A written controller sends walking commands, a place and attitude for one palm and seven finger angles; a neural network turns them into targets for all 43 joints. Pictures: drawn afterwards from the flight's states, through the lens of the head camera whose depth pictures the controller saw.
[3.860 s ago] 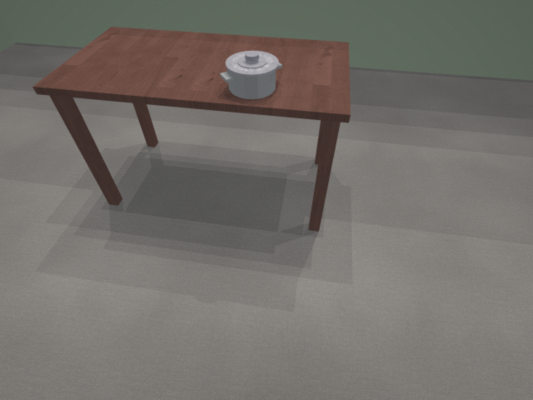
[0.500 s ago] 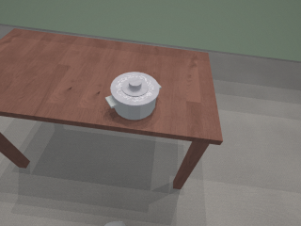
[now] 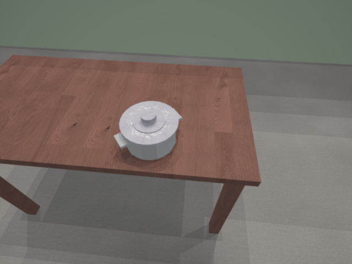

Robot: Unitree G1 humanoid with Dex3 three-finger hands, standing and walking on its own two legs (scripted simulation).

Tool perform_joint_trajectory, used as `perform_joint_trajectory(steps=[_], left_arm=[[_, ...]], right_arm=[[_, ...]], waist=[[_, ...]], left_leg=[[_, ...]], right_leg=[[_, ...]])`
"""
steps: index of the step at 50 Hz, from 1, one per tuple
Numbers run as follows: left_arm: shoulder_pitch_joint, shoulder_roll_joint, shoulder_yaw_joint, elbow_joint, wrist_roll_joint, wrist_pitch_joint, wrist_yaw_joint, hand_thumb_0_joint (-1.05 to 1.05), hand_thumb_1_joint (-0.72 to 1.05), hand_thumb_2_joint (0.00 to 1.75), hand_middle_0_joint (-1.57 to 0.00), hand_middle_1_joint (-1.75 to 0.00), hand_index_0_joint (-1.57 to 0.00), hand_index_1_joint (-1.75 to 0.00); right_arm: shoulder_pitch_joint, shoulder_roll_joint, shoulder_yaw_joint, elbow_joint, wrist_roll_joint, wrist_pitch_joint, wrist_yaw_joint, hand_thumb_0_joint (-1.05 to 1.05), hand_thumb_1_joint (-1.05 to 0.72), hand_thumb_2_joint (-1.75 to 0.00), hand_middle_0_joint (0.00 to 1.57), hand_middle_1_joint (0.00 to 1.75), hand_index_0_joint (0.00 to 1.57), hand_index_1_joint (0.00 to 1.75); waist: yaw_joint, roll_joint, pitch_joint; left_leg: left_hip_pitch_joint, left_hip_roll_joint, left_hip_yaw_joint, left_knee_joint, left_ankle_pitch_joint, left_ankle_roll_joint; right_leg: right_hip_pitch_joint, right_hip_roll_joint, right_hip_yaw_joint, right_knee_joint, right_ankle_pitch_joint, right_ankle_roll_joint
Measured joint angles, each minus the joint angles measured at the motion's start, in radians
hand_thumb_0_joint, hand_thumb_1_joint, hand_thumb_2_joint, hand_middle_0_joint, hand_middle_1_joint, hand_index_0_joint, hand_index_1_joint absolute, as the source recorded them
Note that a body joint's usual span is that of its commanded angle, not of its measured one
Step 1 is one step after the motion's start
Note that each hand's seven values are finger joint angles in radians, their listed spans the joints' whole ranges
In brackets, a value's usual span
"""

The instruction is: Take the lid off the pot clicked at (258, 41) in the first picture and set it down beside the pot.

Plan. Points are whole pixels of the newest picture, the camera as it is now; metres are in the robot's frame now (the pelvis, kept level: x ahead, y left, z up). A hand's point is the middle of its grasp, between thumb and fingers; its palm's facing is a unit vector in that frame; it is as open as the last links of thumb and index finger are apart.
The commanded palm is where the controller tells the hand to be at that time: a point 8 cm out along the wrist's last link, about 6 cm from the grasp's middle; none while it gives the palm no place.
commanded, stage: come to a stop and stand still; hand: left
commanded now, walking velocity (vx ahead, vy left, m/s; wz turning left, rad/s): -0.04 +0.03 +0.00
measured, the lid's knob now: (148, 116) +0.51 +0.11 +0.01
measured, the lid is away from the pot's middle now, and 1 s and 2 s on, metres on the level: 0.00 0.00 0.00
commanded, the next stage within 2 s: look again from close up in 1.24 s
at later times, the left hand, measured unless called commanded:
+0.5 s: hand out of the picture +0.03 +0.20 -0.17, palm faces +0.01 -0.97 -0.23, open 7.4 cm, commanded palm none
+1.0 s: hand out of the picture +0.04 +0.18 -0.17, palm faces +0.00 -0.98 -0.20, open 7.3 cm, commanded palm none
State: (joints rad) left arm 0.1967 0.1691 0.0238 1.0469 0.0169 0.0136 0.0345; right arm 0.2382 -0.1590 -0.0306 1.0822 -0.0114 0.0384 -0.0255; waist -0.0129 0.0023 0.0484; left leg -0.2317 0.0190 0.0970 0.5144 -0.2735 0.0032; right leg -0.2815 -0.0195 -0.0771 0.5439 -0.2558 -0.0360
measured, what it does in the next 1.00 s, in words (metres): stands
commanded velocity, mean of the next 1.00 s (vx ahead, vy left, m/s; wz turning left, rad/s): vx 0.00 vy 0.00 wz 0.00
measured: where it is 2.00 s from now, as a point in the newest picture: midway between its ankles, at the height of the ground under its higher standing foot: outside the picture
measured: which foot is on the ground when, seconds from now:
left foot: down 0.00-1.00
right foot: down 0.00-1.00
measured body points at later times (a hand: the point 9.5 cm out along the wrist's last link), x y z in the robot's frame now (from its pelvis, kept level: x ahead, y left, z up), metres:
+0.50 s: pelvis +0.00 +0.02 +0.00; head +0.01 +0.01 +0.45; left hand +0.03 +0.26 -0.15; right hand +0.03 -0.21 -0.16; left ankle +0.00 +0.11 -0.73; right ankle +0.02 -0.10 -0.73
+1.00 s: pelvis +0.03 +0.01 +0.00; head +0.05 +0.01 +0.45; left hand +0.04 +0.23 -0.15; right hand +0.03 -0.21 -0.16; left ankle +0.00 +0.11 -0.73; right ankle +0.02 -0.10 -0.73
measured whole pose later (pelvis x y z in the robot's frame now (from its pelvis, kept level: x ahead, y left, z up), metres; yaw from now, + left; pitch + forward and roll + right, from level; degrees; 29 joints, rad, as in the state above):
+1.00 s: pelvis +0.03 +0.01 +0.00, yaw +0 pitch +0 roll +1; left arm 0.28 0.16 -0.02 1.10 0.02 -0.02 0.03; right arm 0.28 -0.14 0.01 1.12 -0.01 -0.02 -0.03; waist 0.00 -0.01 0.03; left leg -0.15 0.01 0.10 0.44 -0.29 0.02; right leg -0.21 -0.02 -0.07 0.49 -0.27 -0.02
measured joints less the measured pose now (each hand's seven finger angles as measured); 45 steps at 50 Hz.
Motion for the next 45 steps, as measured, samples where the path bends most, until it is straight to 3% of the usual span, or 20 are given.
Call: perform_joint_trajectory(steps=[5,11,17,45], left_arm=[[-0.011,0.005,0.001,-0.011,-0.002,0.007,0.008,0.00,0.91,0.89,-0.20,-0.30,-0.20,-0.30],[0.043,0.008,-0.017,-0.051,0.005,0.005,0.006,0.00,0.91,0.89,-0.20,-0.30,-0.20,-0.30],[0.073,0.005,-0.019,-0.070,0.008,0.005,-0.003,0.01,0.91,0.89,-0.20,-0.30,-0.20,-0.30],[0.092,-0.013,-0.042,0.044,0.000,-0.025,-0.002,0.01,0.92,0.89,-0.20,-0.30,-0.20,-0.30]], right_arm=[[0.008,0.002,0.004,-0.013,-0.001,-0.004,0.004,0.01,-0.91,-0.90,0.20,0.30,0.20,0.30],[0.049,-0.009,-0.001,-0.106,-0.009,-0.017,0.017,0.01,-0.91,-0.90,0.20,0.30,0.20,0.30],[0.072,-0.016,0.010,-0.117,-0.011,-0.026,0.015,0.01,-0.92,-0.90,0.20,0.30,0.20,0.30],[0.044,0.008,0.039,0.021,-0.002,-0.059,0.001,0.01,-0.92,-0.90,0.20,0.30,0.20,0.30]], waist=[[0.009,-0.007,0.006],[-0.013,0.002,-0.033],[0.004,0.018,-0.058],[0.018,-0.007,-0.026]], left_leg=[[-0.008,0.003,0.002,0.008,0.003,0.007],[-0.049,-0.011,0.000,0.083,-0.036,0.025],[-0.032,-0.023,0.011,0.054,-0.030,0.039],[0.071,-0.015,0.007,-0.065,-0.013,0.016]], right_leg=[[-0.004,0.002,0.002,-0.002,0.009,0.008],[-0.040,-0.017,0.002,0.067,-0.027,0.015],[-0.031,-0.025,0.015,0.047,-0.017,0.032],[0.063,-0.008,0.010,-0.052,-0.016,0.023]])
